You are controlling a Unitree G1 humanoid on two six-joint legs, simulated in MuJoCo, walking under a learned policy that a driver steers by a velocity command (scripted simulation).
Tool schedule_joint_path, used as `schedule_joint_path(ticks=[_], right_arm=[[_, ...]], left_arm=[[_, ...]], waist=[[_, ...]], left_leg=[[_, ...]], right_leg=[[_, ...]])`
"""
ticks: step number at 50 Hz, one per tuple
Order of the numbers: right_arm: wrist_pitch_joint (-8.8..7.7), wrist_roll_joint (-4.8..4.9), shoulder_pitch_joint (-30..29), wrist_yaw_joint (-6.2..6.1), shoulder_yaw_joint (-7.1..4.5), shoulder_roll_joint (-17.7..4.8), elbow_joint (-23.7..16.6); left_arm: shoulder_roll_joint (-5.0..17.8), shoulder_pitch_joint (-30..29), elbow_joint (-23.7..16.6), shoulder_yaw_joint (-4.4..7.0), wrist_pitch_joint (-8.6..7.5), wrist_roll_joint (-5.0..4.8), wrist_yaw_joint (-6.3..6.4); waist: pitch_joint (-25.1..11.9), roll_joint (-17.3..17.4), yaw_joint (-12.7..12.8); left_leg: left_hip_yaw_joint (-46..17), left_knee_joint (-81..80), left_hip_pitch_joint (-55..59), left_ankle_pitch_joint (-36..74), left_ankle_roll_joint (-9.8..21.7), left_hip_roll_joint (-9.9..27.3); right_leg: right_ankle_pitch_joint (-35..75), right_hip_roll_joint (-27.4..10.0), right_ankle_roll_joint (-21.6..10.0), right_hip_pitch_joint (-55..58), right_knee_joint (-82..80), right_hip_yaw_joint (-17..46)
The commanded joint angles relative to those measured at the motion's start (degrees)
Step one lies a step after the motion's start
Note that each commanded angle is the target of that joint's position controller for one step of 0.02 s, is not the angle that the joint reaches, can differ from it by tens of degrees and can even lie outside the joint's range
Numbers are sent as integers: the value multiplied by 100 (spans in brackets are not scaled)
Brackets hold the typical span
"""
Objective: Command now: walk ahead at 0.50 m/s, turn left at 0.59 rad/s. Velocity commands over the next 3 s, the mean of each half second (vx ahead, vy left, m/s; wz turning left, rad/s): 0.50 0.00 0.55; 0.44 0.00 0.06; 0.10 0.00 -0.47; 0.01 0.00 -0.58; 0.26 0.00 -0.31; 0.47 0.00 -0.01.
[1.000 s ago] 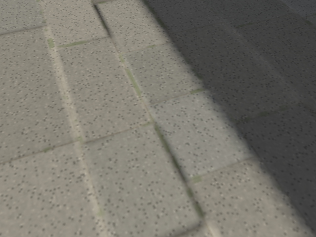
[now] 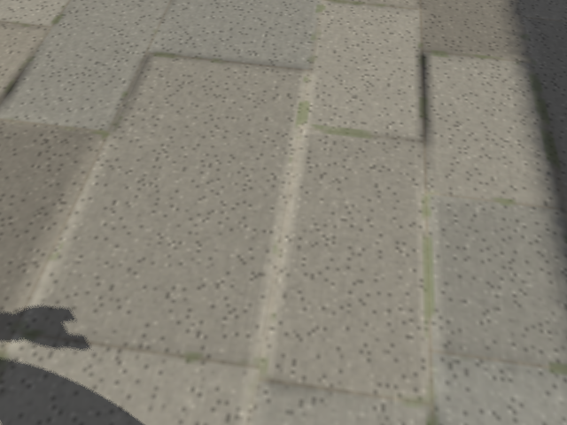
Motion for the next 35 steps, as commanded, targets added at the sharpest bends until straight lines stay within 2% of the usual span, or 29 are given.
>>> schedule_joint_path(ticks=[1, 2, 3, 6, 9, 11, 14, 16, 18, 19, 20, 21, 22, 23, 24, 25, 26, 27, 29, 32, 35], right_arm=[[-135, -59, 392, -55, -161, -634, -335], [-137, -96, 289, -74, -145, -614, -394], [-154, -79, 309, -98, -156, -661, -394], [-169, -23, 585, -224, -214, -868, -317], [-122, 8, 822, -301, -218, -871, -257], [-97, 17, 992, -314, -223, -889, -201], [-58, 49, 1249, -322, -219, -857, -100], [-13, 46, 1284, -351, -217, -838, -91], [36, 34, 1181, -370, -220, -834, -127], [41, 15, 1081, -363, -166, -698, -165], [16, -51, 1024, -335, -48, -406, -253], [-35, 50, 1750, -339, 53, -88, -324], [-76, 113, 1996, -344, 67, -314, -262], [-71, 135, 1529, -328, -36, -754, -230], [-59, 68, 1028, -324, -39, -798, -321], [-78, -14, 689, -310, -37, -729, -425], [-81, -44, 616, -287, -46, -650, -449], [-75, -20, 697, -262, -24, -536, -434], [-65, -32, 695, -237, 38, -334, -442], [-114, -94, 211, -211, 139, -189, -597], [-171, -57, -339, -150, 196, -124, -696]], left_arm=[[765, -227, -573, 160, -242, 126, 29], [766, -165, -583, 181, -157, 144, 12], [681, -153, -614, 176, -89, 174, 6], [449, -607, -808, 110, 15, 244, 26], [297, -1221, -1000, 40, -5, 211, -23], [267, -1567, -1129, 12, -33, 158, -77], [400, -1841, -1301, 38, -91, 106, -144], [525, -1812, -1342, 82, -148, 100, -186], [635, -1419, -1273, 148, -206, 88, -186], [756, -858, -1122, 223, -235, 125, -162], [987, -67, -1020, 294, -261, 239, -131], [1460, 777, -846, 431, -207, 340, -111], [1168, 958, -685, 380, -158, 175, -181], [730, 685, -749, 257, -121, 79, -177], [567, 373, -810, 192, -60, 115, -164], [473, 133, -795, 144, -22, 160, -162], [372, 9, -787, 93, -25, 208, -153], [354, -40, -761, 78, -35, 222, -152], [456, 40, -670, 103, -73, 157, -150], [733, 176, -568, 170, -65, 95, -117], [858, 382, -471, 183, 5, 35, -101]], waist=[[-920, 210, -129], [-859, 266, -19], [-820, 226, 23], [-567, 166, -53], [-403, 373, -291], [-330, 479, -439], [-300, 547, -533], [-329, 621, -477], [-435, 830, -249], [-717, 822, 38], [-1426, 563, 394], [-2356, -867, 310], [-2340, -1658, 281], [-1461, -963, 373], [-921, -477, 346], [-499, -293, 232], [-365, -343, 79], [-355, -463, -32], [-384, -523, -89], [-358, -372, 18], [-294, -369, 219]], left_leg=[[-2605, -1925, 2325, 877, 1175, 1541], [-2479, -2057, 1961, 1115, 1172, 1465], [-2354, -2139, 1758, 1381, 1205, 1420], [-1897, -2271, 1391, 1703, 1159, 1211], [-1610, -2221, 1201, 1216, 871, 899], [-1653, -2180, 1119, 884, 743, 863], [-2037, -1842, 1471, 699, 687, 1028], [-2370, -1506, 1805, 714, 635, 1144], [-2591, -1128, 1931, 1050, 537, 1141], [-2422, -644, 1875, 1511, 396, 920], [-2075, 590, 1371, 1366, 195, 642], [-1318, 2585, -522, -224, -289, -136], [-1297, 3579, -1607, -2232, -387, -119], [-1398, 4007, -2032, -1849, -396, 171], [-1153, 4004, -1988, -1421, -393, 379], [-1046, 3682, -1884, -1126, -379, 523], [-1025, 3354, -1638, -910, -356, 704], [-947, 3114, -1382, -813, -354, 792], [-736, 2641, -1278, -667, -408, 883], [-549, 1579, -1252, 98, -494, 975], [-332, 490, -848, 937, -529, 824]], right_leg=[[637, -385, -151, -2126, -114, 560], [749, -407, -110, -1836, -327, 563], [820, -387, -33, -1729, -574, 514], [1569, -229, 200, -1817, -1575, 382], [2724, 40, 249, -1581, -2916, 347], [3150, 209, 226, -1307, -3514, 301], [3067, 309, 136, -1214, -3933, 428], [2656, 359, 39, -1107, -4152, 483], [2205, 418, -124, -581, -4319, 395], [2341, 403, -287, 188, -4522, 283], [2344, -266, -648, 1561, -4298, 830], [1470, -1514, -1560, 3747, -4455, 3046], [245, -1991, -1826, 4011, -5114, 4619], [-358, -1797, -1599, 3335, -5245, 4054], [-35, -1556, -1409, 2576, -5312, 3266], [530, -1326, -1367, 1848, -5478, 2728], [1003, -1139, -1307, 1411, -5615, 2331], [1325, -1003, -1287, 1140, -5736, 2056], [1906, -937, -1392, 972, -5927, 1649], [2505, -894, -1426, 958, -6096, 1137], [2665, -714, -1254, 912, -6090, 650]])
